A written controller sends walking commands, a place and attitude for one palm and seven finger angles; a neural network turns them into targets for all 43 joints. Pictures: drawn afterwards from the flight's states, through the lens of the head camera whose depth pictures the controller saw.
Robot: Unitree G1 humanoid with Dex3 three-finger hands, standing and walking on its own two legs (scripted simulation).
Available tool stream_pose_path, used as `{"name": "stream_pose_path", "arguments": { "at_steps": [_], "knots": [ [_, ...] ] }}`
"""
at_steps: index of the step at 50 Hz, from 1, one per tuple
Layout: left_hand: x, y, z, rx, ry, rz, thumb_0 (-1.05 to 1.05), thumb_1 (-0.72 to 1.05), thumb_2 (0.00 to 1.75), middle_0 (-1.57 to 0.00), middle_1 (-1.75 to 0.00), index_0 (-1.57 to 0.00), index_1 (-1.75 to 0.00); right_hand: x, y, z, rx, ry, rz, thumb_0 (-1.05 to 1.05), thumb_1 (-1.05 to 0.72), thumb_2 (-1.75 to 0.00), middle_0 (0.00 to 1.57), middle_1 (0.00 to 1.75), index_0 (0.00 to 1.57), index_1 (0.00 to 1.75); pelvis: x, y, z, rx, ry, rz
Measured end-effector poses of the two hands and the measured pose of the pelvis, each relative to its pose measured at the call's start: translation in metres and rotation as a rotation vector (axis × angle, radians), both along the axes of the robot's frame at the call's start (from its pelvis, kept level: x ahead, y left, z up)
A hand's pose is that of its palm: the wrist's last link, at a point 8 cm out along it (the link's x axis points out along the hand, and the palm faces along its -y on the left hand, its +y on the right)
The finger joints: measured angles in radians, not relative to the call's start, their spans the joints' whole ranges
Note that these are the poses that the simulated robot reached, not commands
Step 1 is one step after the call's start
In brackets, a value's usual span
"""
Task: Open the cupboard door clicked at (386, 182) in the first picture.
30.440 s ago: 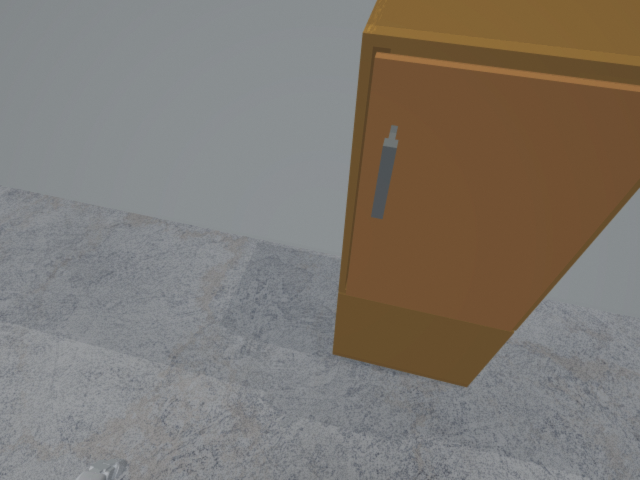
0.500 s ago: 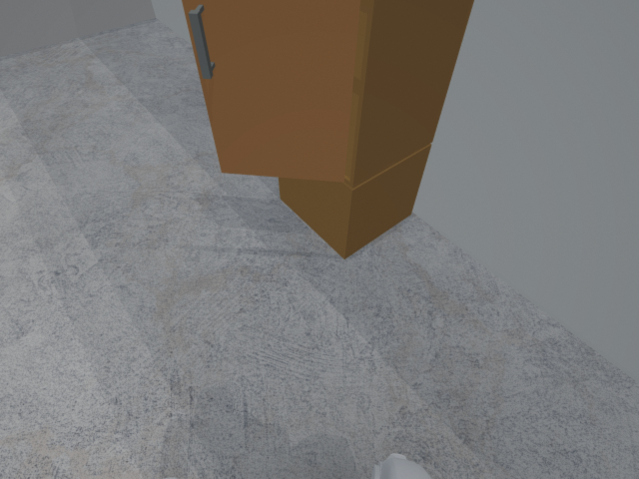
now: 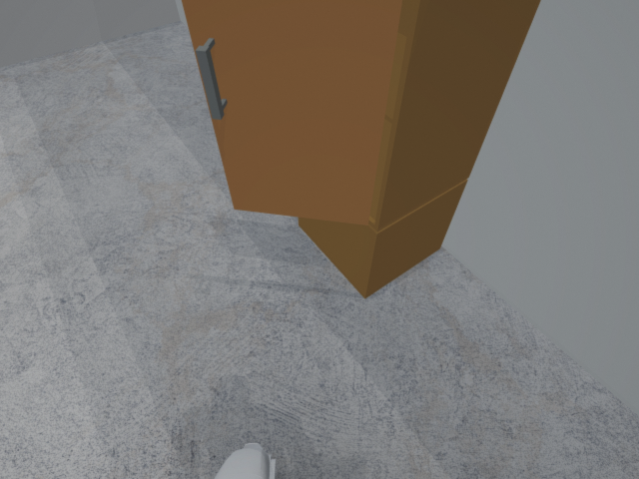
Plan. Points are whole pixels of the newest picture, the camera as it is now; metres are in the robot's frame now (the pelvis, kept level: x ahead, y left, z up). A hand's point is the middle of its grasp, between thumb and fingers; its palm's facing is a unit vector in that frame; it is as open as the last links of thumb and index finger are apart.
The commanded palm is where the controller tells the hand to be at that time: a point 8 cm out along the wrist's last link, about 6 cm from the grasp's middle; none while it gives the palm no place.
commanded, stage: take the last steps up to it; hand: left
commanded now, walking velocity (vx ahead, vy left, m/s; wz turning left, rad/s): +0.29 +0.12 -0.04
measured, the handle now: (214, 80) +0.81 +0.29 +0.06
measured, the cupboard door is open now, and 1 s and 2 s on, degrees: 45 45 45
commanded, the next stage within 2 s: come to a stop and stand still in 0.30 s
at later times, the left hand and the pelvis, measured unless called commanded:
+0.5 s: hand (179, 376) +0.28 +0.26 -0.17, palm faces -0.03 -0.97 -0.22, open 7.3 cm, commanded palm none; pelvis +0.18 +0.08 -0.01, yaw -3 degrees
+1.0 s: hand (170, 395) +0.26 +0.27 -0.19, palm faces +0.00 -0.98 -0.19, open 7.4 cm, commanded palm none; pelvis +0.20 +0.09 -0.01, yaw -3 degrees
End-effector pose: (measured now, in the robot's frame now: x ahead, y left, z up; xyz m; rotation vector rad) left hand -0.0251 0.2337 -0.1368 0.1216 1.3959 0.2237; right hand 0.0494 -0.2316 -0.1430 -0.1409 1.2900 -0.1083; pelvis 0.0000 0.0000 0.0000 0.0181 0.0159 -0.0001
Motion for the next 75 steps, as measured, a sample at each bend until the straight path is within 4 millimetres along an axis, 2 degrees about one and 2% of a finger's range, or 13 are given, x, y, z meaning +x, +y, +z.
{"name": "stream_pose_path", "arguments": {
  "at_steps": [6, 8, 10, 14, 23, 27, 31, 38, 45, 50, 61, 68, 75],
  "knots": [
    [-0.006, 0.025, -0.024, -0.063, 0.160, 0.073, 0.00, 0.91, 0.90, -0.20, -0.30, -0.20, -0.30, 0.119, 0.039, -0.001, -0.047, -0.153, 0.095, 0.00, -0.91, -0.90, 0.20, 0.30, 0.20, 0.30, 0.058, 0.043, -0.020, -0.027, 0.000, -0.006],
    [0.006, 0.036, -0.031, -0.074, 0.195, 0.068, 0.01, 0.91, 0.90, -0.20, -0.30, -0.20, -0.30, 0.142, 0.051, 0.000, -0.067, -0.193, 0.098, 0.00, -0.91, -0.90, 0.20, 0.30, 0.20, 0.30, 0.072, 0.054, -0.025, -0.017, -0.007, -0.008],
    [0.031, 0.047, -0.032, -0.071, 0.186, 0.050, 0.01, 0.91, 0.90, -0.20, -0.30, -0.20, -0.30, 0.153, 0.062, 0.003, -0.072, -0.202, 0.085, 0.00, -0.91, -0.90, 0.20, 0.30, 0.20, 0.30, 0.084, 0.062, -0.022, -0.012, -0.009, -0.024],
    [0.105, 0.064, -0.026, -0.060, 0.079, -0.004, 0.01, 0.91, 0.90, -0.20, -0.30, -0.20, -0.30, 0.150, 0.081, 0.005, -0.056, -0.155, 0.041, 0.00, -0.90, -0.90, 0.20, 0.30, 0.20, 0.30, 0.110, 0.074, -0.012, -0.006, -0.008, -0.042],
    [0.271, 0.080, -0.006, 0.001, -0.167, -0.135, 0.01, 0.93, 0.90, -0.20, -0.30, -0.20, -0.30, 0.111, 0.080, -0.004, -0.053, 0.051, -0.085, -0.01, -0.93, -0.90, 0.20, 0.30, 0.20, 0.30, 0.169, 0.082, -0.007, 0.008, -0.013, -0.063],
    [0.321, 0.073, -0.007, 0.024, -0.230, -0.176, 0.01, 0.92, 0.90, -0.20, -0.30, -0.20, -0.30, 0.096, 0.085, -0.019, -0.023, 0.170, -0.126, 0.00, -0.92, -0.90, 0.20, 0.30, 0.20, 0.30, 0.194, 0.074, -0.016, 0.017, -0.020, -0.062],
    [0.343, 0.062, -0.011, 0.017, -0.217, -0.209, 0.01, 0.91, 0.90, -0.20, -0.30, -0.20, -0.30, 0.097, 0.090, -0.023, -0.001, 0.232, -0.177, 0.00, -0.91, -0.90, 0.20, 0.30, 0.20, 0.30, 0.207, 0.072, -0.018, -0.008, -0.006, -0.050],
    [0.338, 0.065, -0.027, -0.038, -0.188, -0.160, 0.01, 0.90, 0.90, -0.20, -0.30, -0.20, -0.30, 0.124, 0.098, -0.014, -0.044, 0.197, -0.161, 0.00, -0.91, -0.90, 0.20, 0.30, 0.20, 0.30, 0.206, 0.086, -0.018, -0.020, -0.013, -0.041],
    [0.303, 0.084, -0.027, -0.044, -0.095, -0.104, 0.01, 0.90, 0.90, -0.20, -0.30, -0.20, -0.30, 0.155, 0.105, -0.001, -0.084, 0.090, -0.109, 0.00, -0.90, -0.90, 0.20, 0.30, 0.20, 0.30, 0.204, 0.096, -0.011, -0.030, -0.002, -0.046],
    [0.276, 0.090, -0.022, -0.026, -0.039, -0.090, 0.01, 0.90, 0.90, -0.20, -0.30, -0.20, -0.30, 0.163, 0.094, 0.003, -0.098, 0.058, -0.097, 0.01, -0.92, -0.90, 0.21, 0.30, 0.20, 0.30, 0.199, 0.092, -0.007, -0.034, 0.003, -0.053],
    [0.248, 0.066, -0.016, 0.043, -0.038, -0.179, 0.01, 0.90, 0.90, -0.20, -0.30, -0.20, -0.30, 0.149, 0.055, -0.018, -0.043, -0.012, -0.126, 0.00, -0.91, -0.90, 0.20, 0.30, 0.20, 0.30, 0.182, 0.063, -0.019, -0.015, -0.007, -0.078],
    [0.246, 0.039, -0.007, 0.044, -0.105, -0.183, 0.01, 0.90, 0.90, -0.20, -0.30, -0.20, -0.30, 0.131, 0.048, -0.026, 0.005, 0.000, -0.108, 0.00, -0.90, -0.90, 0.20, 0.30, 0.20, 0.30, 0.173, 0.044, -0.017, 0.000, -0.036, -0.071],
    [0.238, 0.026, -0.004, 0.042, -0.099, -0.176, 0.01, 0.92, 0.90, -0.20, -0.30, -0.20, -0.30, 0.105, 0.043, -0.026, 0.029, 0.070, -0.100, 0.01, -0.91, -0.90, 0.20, 0.30, 0.20, 0.30, 0.168, 0.029, -0.014, 0.001, -0.030, -0.062]
  ]
}}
